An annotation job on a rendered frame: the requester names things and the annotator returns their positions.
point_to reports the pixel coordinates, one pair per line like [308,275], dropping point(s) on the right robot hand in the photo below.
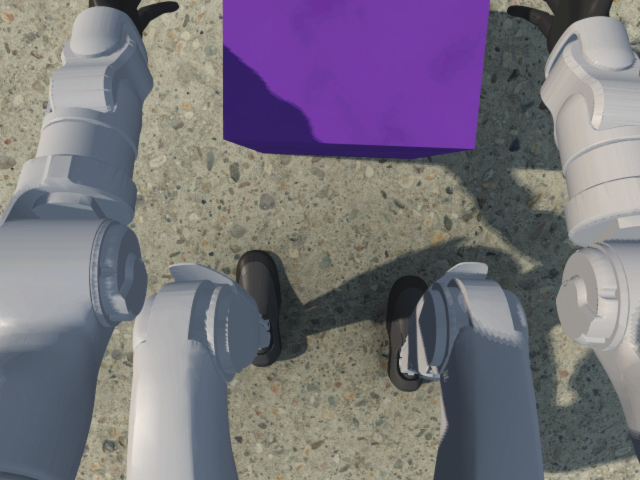
[566,12]

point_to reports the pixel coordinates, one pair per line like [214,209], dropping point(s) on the left robot upper arm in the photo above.
[65,284]

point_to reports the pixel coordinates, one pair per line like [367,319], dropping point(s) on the robot left shin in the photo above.
[258,337]

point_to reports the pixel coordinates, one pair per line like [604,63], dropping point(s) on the left robot forearm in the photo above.
[89,141]

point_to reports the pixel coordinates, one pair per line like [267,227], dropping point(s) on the left robot hand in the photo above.
[141,17]

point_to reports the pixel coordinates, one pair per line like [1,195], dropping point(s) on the carton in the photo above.
[356,78]

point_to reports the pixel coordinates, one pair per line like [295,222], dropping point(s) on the right robot upper arm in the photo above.
[598,305]

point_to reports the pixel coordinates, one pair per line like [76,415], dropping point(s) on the left robot foot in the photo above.
[257,273]

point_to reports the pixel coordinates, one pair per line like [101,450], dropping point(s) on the right robot forearm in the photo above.
[592,90]

